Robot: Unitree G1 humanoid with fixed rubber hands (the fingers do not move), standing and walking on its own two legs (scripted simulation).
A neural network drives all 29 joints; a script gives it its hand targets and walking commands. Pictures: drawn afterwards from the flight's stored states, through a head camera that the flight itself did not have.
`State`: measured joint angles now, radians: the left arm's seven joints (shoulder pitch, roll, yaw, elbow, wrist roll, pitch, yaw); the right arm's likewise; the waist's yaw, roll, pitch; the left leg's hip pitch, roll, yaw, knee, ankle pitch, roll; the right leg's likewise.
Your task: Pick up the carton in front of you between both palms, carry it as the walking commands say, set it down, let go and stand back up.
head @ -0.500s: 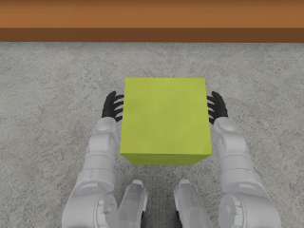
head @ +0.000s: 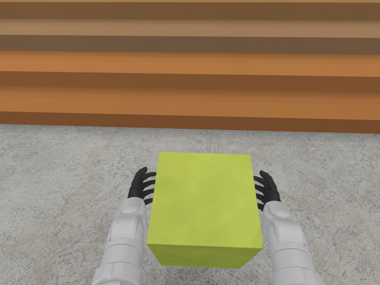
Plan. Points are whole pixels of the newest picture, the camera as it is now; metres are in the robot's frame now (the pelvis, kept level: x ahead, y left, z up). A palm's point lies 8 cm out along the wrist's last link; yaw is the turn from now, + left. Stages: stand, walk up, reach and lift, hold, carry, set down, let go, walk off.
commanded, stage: reach and lift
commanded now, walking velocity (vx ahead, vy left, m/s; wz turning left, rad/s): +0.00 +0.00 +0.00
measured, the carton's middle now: (202, 214) +0.31 +0.00 -0.09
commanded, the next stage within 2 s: hold in 1.24 s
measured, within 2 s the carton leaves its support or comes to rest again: neither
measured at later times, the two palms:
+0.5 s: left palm (127, 196) +0.29 +0.15 +0.05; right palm (281, 202) +0.29 -0.15 +0.05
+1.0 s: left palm (127, 189) +0.30 +0.15 +0.07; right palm (281, 194) +0.30 -0.15 +0.06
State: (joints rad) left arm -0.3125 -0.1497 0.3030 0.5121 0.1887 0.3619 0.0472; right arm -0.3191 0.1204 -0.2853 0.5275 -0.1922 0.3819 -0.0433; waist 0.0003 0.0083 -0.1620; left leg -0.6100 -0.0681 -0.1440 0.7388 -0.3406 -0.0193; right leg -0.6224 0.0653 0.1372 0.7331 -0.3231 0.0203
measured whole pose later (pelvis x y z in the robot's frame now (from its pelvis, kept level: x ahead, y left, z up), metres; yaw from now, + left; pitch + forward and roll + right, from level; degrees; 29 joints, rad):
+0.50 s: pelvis -0.01 +0.00 +0.03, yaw +0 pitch -3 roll +0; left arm -0.33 -0.17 0.31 0.41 0.29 0.60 -0.01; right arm -0.32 0.16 -0.30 0.41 -0.29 0.61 0.00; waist 0.00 0.00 -0.01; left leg -0.19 -0.05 -0.15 0.48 -0.24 -0.01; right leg -0.20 0.05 0.14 0.48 -0.22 0.01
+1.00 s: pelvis +0.01 +0.00 +0.03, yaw +0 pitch -4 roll +0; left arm -0.27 -0.15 0.25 0.32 0.28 0.65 -0.01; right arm -0.26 0.15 -0.24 0.31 -0.28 0.67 -0.01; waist 0.00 0.00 -0.01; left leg -0.10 -0.04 -0.15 0.39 -0.21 -0.01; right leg -0.11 0.04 0.13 0.39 -0.20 0.01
